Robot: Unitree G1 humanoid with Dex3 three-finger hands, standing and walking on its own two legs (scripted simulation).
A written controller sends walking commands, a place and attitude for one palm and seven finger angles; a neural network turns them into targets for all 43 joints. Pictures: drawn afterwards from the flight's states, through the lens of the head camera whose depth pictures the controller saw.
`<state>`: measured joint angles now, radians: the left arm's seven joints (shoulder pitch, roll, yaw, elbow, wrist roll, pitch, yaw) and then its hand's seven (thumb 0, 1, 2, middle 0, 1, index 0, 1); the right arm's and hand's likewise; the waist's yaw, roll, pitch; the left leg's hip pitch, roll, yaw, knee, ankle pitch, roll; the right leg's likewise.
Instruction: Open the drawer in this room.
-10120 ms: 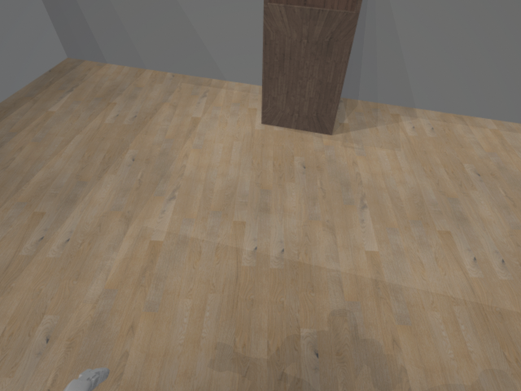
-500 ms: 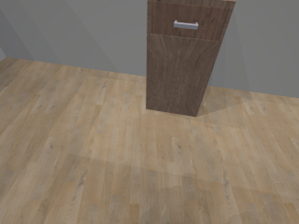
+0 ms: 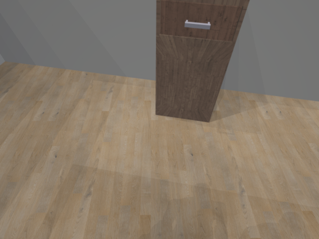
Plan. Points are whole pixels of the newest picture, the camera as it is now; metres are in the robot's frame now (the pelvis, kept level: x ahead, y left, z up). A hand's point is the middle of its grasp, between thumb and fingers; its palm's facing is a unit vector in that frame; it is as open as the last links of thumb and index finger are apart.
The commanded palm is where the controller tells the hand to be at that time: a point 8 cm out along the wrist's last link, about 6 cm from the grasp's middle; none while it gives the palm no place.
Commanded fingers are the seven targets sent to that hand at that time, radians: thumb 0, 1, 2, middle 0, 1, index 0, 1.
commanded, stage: walk to a spot facing it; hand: left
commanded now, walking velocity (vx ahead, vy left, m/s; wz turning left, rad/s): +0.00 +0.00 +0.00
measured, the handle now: (197, 23) +1.15 -0.14 +0.04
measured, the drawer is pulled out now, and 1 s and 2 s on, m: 0.00 0.00 0.00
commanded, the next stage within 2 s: none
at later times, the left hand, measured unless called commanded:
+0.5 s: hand out of the picture +0.07 +0.14 -0.18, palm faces -0.09 -0.95 -0.29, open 7.3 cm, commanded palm none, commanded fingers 0.00 0.90 0.90 -0.20 -0.30 -0.20 -0.30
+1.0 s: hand (115, 232) +0.17 +0.14 -0.17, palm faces -0.32 -0.92 -0.21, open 7.3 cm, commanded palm none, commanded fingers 0.00 0.90 0.90 -0.20 -0.30 -0.20 -0.30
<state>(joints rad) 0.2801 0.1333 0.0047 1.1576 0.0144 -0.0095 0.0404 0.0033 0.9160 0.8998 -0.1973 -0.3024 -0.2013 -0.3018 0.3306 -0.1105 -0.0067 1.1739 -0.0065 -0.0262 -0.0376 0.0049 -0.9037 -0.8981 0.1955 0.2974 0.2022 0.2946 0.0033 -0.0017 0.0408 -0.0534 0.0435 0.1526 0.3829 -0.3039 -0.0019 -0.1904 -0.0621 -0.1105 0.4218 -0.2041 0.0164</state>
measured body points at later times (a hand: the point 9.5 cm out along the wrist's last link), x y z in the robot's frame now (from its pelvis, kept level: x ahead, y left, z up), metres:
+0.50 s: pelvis +0.00 -0.05 -0.02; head +0.05 -0.09 +0.42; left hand +0.07 +0.19 -0.16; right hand +0.00 -0.29 -0.19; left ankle -0.06 +0.10 -0.68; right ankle -0.01 -0.12 -0.74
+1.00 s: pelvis +0.16 -0.05 -0.01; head +0.21 -0.06 +0.44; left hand +0.19 +0.19 -0.16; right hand +0.23 -0.33 -0.13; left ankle +0.29 +0.03 -0.72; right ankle -0.01 -0.12 -0.74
